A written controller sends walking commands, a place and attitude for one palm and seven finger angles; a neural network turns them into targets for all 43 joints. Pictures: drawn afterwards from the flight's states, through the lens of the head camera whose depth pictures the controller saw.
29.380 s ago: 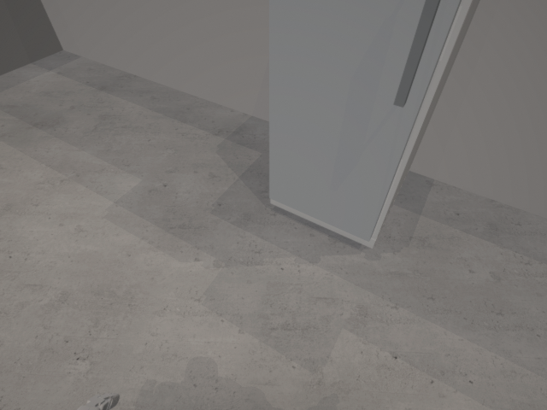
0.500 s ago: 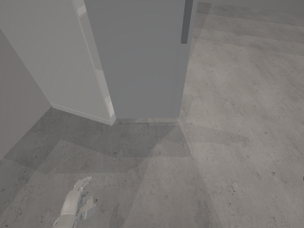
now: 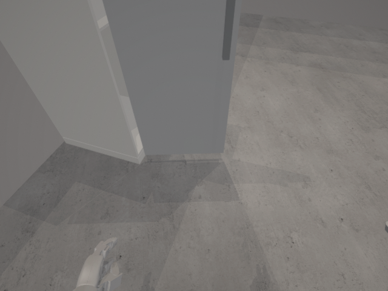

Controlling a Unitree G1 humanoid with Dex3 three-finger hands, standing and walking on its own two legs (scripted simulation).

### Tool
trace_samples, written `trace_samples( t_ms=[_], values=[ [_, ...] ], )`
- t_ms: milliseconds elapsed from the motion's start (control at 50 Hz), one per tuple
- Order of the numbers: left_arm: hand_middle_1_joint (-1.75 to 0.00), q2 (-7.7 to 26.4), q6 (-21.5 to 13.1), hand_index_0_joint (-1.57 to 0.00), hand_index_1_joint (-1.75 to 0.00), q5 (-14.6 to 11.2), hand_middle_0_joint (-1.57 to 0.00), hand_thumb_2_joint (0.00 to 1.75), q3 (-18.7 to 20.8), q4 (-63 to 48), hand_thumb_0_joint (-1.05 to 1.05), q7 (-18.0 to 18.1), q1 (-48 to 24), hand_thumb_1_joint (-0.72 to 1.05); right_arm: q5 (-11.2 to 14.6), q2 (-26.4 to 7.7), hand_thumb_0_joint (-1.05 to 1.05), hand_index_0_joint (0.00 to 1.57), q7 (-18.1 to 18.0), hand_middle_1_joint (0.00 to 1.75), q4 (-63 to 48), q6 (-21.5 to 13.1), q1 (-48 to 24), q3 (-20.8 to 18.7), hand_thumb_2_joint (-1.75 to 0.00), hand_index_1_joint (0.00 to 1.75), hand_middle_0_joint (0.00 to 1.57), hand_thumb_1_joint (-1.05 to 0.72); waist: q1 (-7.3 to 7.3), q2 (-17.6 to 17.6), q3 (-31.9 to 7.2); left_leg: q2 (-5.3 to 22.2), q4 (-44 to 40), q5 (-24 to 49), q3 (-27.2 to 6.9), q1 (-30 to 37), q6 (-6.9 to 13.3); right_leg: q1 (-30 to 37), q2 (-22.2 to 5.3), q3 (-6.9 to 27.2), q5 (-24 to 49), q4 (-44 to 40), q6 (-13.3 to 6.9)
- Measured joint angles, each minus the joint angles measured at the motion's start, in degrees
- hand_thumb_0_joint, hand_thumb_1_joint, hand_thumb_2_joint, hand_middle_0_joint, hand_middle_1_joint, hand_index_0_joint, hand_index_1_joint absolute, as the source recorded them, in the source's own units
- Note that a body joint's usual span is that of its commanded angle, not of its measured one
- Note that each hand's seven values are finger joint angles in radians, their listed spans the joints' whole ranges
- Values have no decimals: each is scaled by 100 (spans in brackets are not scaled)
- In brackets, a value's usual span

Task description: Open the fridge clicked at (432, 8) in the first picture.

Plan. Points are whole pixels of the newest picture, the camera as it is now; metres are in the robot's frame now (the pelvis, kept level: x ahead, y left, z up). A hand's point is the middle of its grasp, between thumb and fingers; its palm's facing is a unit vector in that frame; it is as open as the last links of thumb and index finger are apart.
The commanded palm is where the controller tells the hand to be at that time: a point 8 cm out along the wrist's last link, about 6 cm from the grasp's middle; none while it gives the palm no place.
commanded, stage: stop stepping back and stand still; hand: right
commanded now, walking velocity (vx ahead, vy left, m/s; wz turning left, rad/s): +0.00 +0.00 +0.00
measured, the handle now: out of the picture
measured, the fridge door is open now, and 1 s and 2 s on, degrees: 70 70 70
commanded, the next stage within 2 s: let the arm hang, fingers relaxed in 0.24 s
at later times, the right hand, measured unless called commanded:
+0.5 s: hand (333, 281) +0.17 -0.27 -0.06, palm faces +0.10 +0.90 -0.42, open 7.4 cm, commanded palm none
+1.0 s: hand out of the picture +0.01 -0.22 -0.16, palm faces -0.05 +0.96 -0.29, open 7.3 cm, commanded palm none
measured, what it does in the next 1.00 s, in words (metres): stands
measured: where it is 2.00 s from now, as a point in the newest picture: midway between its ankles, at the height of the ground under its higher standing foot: outside the picture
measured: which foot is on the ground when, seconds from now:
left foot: down 0.00-1.00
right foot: down 0.00-1.00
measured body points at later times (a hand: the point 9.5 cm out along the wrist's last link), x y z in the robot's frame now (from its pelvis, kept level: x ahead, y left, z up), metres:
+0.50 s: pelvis -0.01 -0.02 -0.01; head -0.01 +0.00 +0.44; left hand +0.16 +0.23 -0.12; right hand +0.16 -0.31 -0.04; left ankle +0.01 +0.12 -0.74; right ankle +0.02 -0.08 -0.74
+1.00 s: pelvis +0.00 +0.00 +0.01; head +0.03 +0.01 +0.45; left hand +0.02 +0.25 -0.15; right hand +0.01 -0.27 -0.14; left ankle +0.01 +0.13 -0.74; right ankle +0.02 -0.08 -0.74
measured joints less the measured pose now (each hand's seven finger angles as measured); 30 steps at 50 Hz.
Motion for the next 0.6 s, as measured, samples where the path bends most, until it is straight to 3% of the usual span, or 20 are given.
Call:
trace_samples(
  t_ms=[340,380,440,520,600],
  values=[
    [-30,-46,-103,-20,-30,7,-20,90,-15,13,1,-20,-62,90,-17,37,1,21,-8,30,35,-31,14,-36,-90,30,21,-89,-38,-2,44,81,-15,63,-37,-11,-84,4,82,-40,63,-45,-87],
    [-30,124,-232,-20,-30,3,-20,90,50,292,1,-267,-140,90,-193,-76,1,21,217,30,893,-78,-413,317,-90,30,20,-89,-79,-124,-80,113,165,5,37,-184,-90,-217,101,27,12,164,-107],
    [-30,456,85,-20,-30,12,-20,90,100,641,1,-498,-374,90,-273,1,0,20,577,30,2995,620,-1175,1077,-90,30,20,-90,-73,-367,-254,205,593,-196,25,-468,-117,-452,167,13,-119,478,-170],
    [-30,541,373,-20,-30,95,-20,90,102,812,1,-533,-504,90,-336,443,0,20,765,30,5401,1308,-1576,1803,-90,30,19,-91,128,-353,-170,301,995,-375,-138,-652,-164,-450,245,-140,-183,576,-223],
    [-30,410,535,-20,-30,163,-20,90,63,1086,1,-532,-263,90,-368,975,1,20,840,29,6811,1440,-1540,2309,-90,30,19,-91,200,-50,61,279,838,-300,-150,-533,-137,-284,238,-152,-61,334,-162]
  ],
)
